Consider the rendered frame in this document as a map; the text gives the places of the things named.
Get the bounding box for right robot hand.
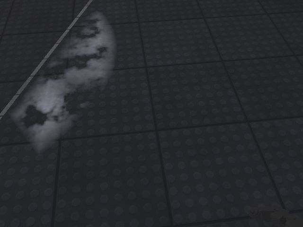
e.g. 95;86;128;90
248;205;303;227

